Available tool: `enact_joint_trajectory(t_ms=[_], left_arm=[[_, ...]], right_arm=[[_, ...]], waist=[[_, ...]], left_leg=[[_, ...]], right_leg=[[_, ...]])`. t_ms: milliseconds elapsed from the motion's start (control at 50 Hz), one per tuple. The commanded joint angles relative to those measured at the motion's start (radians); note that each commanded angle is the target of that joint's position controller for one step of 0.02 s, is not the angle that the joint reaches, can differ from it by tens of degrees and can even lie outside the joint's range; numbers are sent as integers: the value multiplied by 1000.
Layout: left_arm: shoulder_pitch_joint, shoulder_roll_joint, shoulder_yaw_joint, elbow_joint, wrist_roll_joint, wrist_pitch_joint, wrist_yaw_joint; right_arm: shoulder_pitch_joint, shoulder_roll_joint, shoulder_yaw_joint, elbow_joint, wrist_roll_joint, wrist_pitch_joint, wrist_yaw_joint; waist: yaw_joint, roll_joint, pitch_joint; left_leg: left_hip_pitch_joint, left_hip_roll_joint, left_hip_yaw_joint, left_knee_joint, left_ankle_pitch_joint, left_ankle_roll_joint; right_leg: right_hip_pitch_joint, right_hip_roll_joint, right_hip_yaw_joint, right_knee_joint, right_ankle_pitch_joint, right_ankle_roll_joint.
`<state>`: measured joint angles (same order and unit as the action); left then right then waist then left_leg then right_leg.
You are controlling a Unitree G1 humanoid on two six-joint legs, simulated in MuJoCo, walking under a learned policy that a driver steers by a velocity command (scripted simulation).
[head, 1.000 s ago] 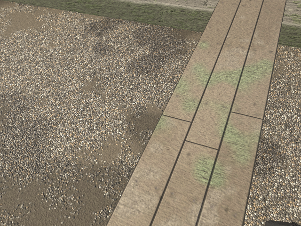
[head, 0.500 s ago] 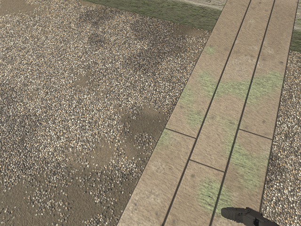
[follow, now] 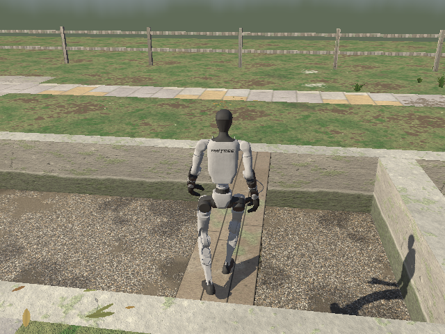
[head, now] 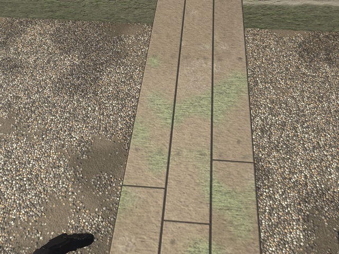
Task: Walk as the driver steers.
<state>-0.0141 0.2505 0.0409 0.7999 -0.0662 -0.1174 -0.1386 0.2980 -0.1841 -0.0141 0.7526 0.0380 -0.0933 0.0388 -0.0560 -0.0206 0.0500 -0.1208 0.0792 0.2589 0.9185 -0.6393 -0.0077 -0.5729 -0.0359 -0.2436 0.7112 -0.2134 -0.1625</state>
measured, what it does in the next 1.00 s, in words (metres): walks ahead, turning right: left foot, then right foot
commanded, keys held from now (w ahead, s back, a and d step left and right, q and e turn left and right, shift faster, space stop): w+e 0.44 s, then w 0.56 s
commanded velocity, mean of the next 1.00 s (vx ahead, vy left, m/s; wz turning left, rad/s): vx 0.50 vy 0.00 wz -0.37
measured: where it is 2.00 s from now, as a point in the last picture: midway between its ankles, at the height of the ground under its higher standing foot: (193, 110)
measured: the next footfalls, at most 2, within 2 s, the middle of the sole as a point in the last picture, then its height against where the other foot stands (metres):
left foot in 0.44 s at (170, 237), level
right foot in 0.98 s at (205, 164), level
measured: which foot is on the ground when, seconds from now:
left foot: up 0.00-0.42, down 0.44-0.98, up 1.00-1.00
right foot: down 0.00-0.46, up 0.48-0.96, down 0.98-1.00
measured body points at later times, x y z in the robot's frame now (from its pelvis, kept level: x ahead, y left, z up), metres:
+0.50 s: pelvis +0.33 -0.01 -0.01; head +0.36 -0.01 +0.44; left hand +0.50 +0.22 -0.12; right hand +0.56 -0.25 -0.04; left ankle +0.43 +0.01 -0.70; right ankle +0.13 -0.04 -0.65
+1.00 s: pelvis +0.64 -0.08 +0.00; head +0.66 -0.07 +0.45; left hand +0.97 -0.05 -0.02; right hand +0.55 -0.29 -0.14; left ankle +0.45 +0.02 -0.67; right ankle +0.74 -0.14 -0.71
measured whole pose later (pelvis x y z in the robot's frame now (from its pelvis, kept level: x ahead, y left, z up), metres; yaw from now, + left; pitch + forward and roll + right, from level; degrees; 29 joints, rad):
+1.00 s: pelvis +0.64 -0.08 +0.00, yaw -19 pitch +3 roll -1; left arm -0.12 0.09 -0.04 0.58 -0.03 -0.14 -0.12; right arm 0.41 -0.17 -0.06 0.95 -0.01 -0.10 0.06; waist -0.06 -0.01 -0.03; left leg -0.05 -0.04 0.20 0.76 -0.61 0.06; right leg -0.54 0.06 -0.23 0.63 -0.19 -0.13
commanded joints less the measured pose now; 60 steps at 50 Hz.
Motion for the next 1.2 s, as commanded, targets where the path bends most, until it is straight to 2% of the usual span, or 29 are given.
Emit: enact_joint_trajectory(t_ms=[20,60,80,120,180,260,340,380,420,440,460,480,500,520,540,580,640,780,840,880,940,960,980,1000,1020,1040,1100,1140,1200], left_arm=[[407,115,39,23,-54,-25,-40],[245,92,51,-8,22,-50,4],[152,61,47,-24,7,-47,35],[112,53,47,-21,-8,-35,80],[123,63,51,-12,5,-10,86],[247,51,59,6,28,1,79],[311,47,70,-27,36,3,93],[263,48,71,-55,43,-2,118],[196,84,75,-104,70,-18,127],[136,84,69,-136,88,-26,122],[132,14,46,-181,89,-24,109],[303,12,66,-197,19,-14,96],[369,77,73,-149,1,-8,110],[349,92,74,-124,-6,-5,125],[278,57,62,-123,-5,4,132],[210,-72,3,-134,37,10,124],[129,-139,-30,-170,57,7,107],[-138,-109,-59,-248,40,4,61],[-251,-138,-75,-290,21,-2,39],[-270,-149,-80,-318,33,-15,31],[-80,-63,-41,-267,64,-26,21],[121,-31,-20,-201,63,-27,17],[286,2,-8,-158,44,-24,24],[256,95,9,-188,-6,-34,30],[205,-11,-19,-245,-63,-35,1],[175,-43,-19,-268,-58,-34,8],[153,-58,-19,-203,-11,-54,44],[140,-81,-38,-178,-7,-48,68],[180,-34,-26,-150,8,-42,83]], right_arm=[[-100,-177,-64,-157,80,-16,5],[-150,-116,-43,-106,-12,-13,6],[-174,-93,-39,-110,-17,-20,2],[-239,-52,-35,-158,-27,-26,-4],[-407,3,-22,-232,-34,-31,3],[-544,1,-31,-262,-30,-44,19],[-613,5,-34,-265,-12,-44,32],[-552,-18,-44,-255,10,-40,46],[-365,-73,-78,-186,-3,-26,45],[-233,-96,-95,-156,-1,-25,49],[-105,-190,-116,-143,13,-30,35],[-70,-144,-101,-121,25,-39,56],[-106,-99,-92,-125,26,-44,65],[-151,-78,-94,-117,26,-56,58],[-163,-81,-99,-99,18,-67,45],[-208,-50,-93,-24,41,-69,21],[-198,-32,-85,29,35,-51,0],[26,-99,-83,124,3,-36,17],[79,-92,-70,148,-19,-37,17],[88,-90,-64,165,-41,-41,28],[43,-126,-69,143,-52,-36,24],[-28,-138,-69,110,-57,-35,13],[-96,-112,-55,71,-67,-31,5],[-77,-73,-55,31,-36,-33,8],[38,-193,-90,36,40,-25,8],[31,-265,-103,51,43,-15,0],[-35,-74,-34,70,-20,4,-8],[-86,-20,-11,52,-22,4,-11],[-149,12,7,54,-32,4,-15]], waist=[[177,-133,-415],[113,-42,-242],[69,24,-156],[27,72,-141],[50,27,-157],[117,-26,-119],[152,-16,-96],[110,-59,-107],[25,-47,-162],[-70,-20,-213],[-88,74,-384],[-7,398,-452],[23,387,-420],[28,239,-372],[29,83,-331],[98,-100,-207],[97,-43,-182],[-7,116,-132],[-37,151,-68],[-23,174,-18],[89,157,-76],[199,124,-147],[270,50,-258],[176,-218,-354],[161,-247,-380],[153,-184,-388],[47,53,-233],[-1,34,-167],[3,7,-158]], left_leg=[[-885,-86,-169,541,10,-6],[-879,4,-162,631,191,-48],[-793,33,-160,593,250,-61],[-664,52,-158,530,272,-50],[-658,28,-85,403,368,-34],[-735,15,-56,235,425,-33],[-770,-1,-71,55,421,3],[-544,-29,-75,-132,450,39],[-235,-88,-107,-249,387,85],[-51,-56,-153,-352,457,98],[210,164,-328,-312,552,65],[490,368,-863,-484,657,163],[509,356,-961,-565,484,169],[390,328,-862,-565,466,146],[265,304,-756,-549,521,136],[-68,209,-530,-500,553,102],[-115,137,-385,-522,643,75],[8,88,-280,-583,832,62],[48,74,-242,-610,886,40],[17,46,-184,-598,969,42],[46,72,-151,-395,1335,47],[5,74,-126,-225,1267,37],[-153,44,-107,-3,868,23],[-398,-82,-80,354,-158,69],[-758,-128,-173,548,-63,71],[-831,-63,-176,662,84,52],[-691,64,-164,651,272,22],[-563,91,-160,536,316,14],[-638,106,-106,531,432,7]], right_leg=[[1103,-351,865,-388,-63,-78],[780,-274,626,-319,67,-86],[527,-218,544,-327,21,-54],[261,-159,458,-348,23,-32],[164,-79,385,-362,18,-15],[257,-50,458,-369,-66,-13],[435,-68,502,-307,188,14],[386,-38,460,-263,264,64],[370,-42,465,-107,581,115],[312,2,442,67,507,127],[192,89,332,364,-7,127],[-231,172,239,640,-525,117],[-406,112,213,832,-438,106],[-397,50,195,936,-320,136],[-354,5,178,974,-241,170],[-242,-52,205,872,-145,189],[-291,-50,146,752,-59,192],[-355,-35,18,470,83,189],[-253,26,-7,241,118,152],[-113,99,-43,92,85,111],[167,129,23,-61,24,35],[336,90,64,-197,116,13],[603,-28,171,-223,-4,28],[805,-261,513,-205,10,104],[966,-394,914,-380,91,-59],[975,-356,831,-387,196,-49],[498,-251,512,-353,295,-13],[244,-168,396,-429,202,-11],[229,-134,337,-450,147,-13]])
